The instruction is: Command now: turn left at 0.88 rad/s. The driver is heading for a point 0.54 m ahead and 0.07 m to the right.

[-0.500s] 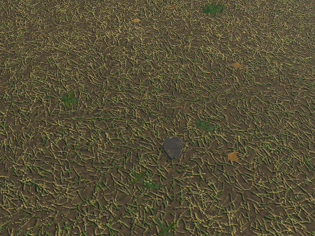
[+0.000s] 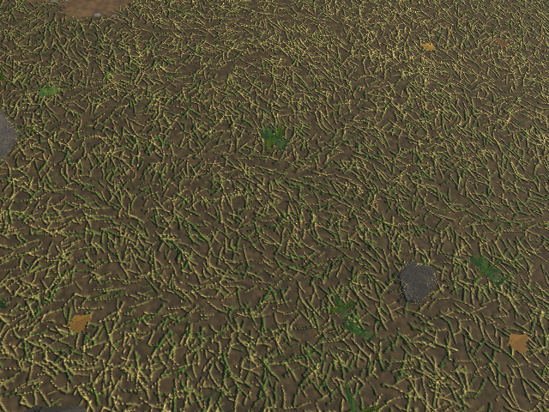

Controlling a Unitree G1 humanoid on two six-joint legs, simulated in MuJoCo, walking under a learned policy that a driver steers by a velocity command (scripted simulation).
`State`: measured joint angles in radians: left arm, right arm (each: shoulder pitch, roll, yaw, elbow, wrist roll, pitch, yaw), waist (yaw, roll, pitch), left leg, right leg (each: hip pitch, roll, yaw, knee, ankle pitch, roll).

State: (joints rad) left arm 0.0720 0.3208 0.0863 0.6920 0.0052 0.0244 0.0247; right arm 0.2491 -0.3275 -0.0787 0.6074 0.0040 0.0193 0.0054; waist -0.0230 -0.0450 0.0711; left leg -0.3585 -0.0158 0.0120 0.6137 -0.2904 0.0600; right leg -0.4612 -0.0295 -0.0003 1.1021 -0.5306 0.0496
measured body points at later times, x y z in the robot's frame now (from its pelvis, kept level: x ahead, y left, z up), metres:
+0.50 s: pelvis +0.04 -0.02 +0.00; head +0.08 -0.03 +0.45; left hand +0.15 +0.28 -0.10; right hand +0.24 -0.28 -0.09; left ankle +0.01 +0.09 -0.69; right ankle +0.04 -0.14 -0.73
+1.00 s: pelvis +0.07 +0.02 +0.01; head +0.11 +0.02 +0.46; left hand +0.35 +0.20 -0.08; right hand +0.06 -0.29 -0.08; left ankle +0.11 +0.11 -0.73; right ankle -0.01 -0.12 -0.66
